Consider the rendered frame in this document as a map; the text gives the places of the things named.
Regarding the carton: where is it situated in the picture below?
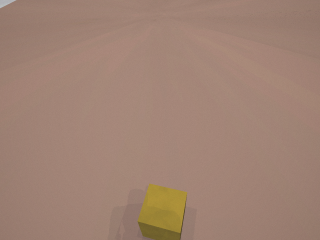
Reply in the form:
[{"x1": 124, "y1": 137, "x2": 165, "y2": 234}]
[{"x1": 137, "y1": 184, "x2": 187, "y2": 240}]

